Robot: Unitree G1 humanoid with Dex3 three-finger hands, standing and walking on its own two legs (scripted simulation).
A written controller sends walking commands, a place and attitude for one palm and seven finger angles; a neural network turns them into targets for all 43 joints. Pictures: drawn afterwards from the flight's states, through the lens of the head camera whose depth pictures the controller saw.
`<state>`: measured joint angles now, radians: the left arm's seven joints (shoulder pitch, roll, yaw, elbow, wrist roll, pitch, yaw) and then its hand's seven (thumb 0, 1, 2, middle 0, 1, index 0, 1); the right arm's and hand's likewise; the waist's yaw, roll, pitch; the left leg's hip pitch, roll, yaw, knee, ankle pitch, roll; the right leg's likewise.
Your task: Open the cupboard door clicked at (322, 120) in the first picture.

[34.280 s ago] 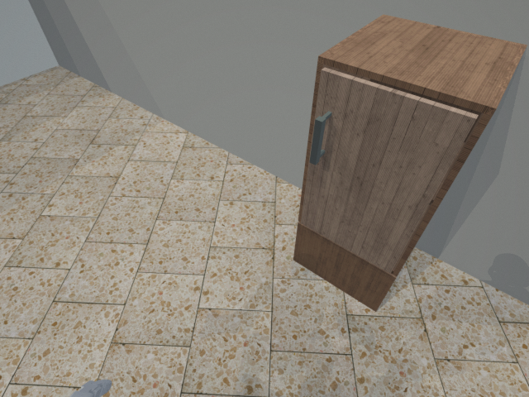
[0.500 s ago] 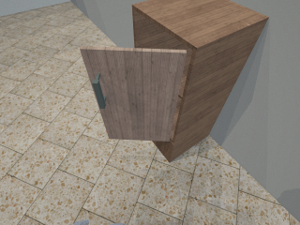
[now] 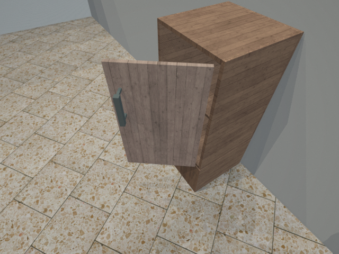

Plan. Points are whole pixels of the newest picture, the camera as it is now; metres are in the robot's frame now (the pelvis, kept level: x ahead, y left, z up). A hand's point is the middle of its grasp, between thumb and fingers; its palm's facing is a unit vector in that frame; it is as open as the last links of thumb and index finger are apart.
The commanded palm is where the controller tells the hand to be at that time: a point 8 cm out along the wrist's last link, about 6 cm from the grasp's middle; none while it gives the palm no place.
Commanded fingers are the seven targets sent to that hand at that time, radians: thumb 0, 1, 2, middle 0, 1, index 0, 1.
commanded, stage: come to a stop and stand still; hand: left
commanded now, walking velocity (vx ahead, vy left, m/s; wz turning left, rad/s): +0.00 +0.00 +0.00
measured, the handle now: (121, 107) +0.60 +0.22 -0.04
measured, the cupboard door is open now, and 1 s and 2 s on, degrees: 53 53 53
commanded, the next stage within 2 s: look again from close up in 0.20 s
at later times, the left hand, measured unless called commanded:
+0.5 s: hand out of the picture +0.04 +0.19 -0.18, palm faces -0.02 -0.98 -0.21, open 7.4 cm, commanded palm none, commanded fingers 0.00 0.90 0.90 -0.20 -0.30 -0.20 -0.30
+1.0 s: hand (87, 242) +0.16 +0.21 -0.07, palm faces +0.25 -0.96 -0.16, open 7.5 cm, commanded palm +0.12 +0.26 -0.07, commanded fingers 0.00 0.71 0.82 -0.21 -0.42 -0.21 -0.42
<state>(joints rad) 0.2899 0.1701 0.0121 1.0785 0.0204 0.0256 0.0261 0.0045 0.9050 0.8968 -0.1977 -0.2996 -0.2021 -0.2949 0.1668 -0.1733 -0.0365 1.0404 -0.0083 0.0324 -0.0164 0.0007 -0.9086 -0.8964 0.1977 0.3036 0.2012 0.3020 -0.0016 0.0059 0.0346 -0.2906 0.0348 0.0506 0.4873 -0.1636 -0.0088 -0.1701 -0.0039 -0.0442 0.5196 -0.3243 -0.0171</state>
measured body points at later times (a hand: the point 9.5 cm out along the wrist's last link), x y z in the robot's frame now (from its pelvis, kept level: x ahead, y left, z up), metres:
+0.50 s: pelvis +0.02 +0.02 +0.00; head +0.03 +0.01 +0.45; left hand +0.04 +0.24 -0.16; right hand +0.00 -0.19 -0.17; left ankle +0.06 +0.13 -0.73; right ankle -0.03 -0.11 -0.73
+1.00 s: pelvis +0.01 +0.02 -0.01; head +0.02 +0.02 +0.44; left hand +0.15 +0.26 -0.06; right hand +0.10 -0.22 -0.13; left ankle +0.06 +0.13 -0.74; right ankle -0.03 -0.11 -0.73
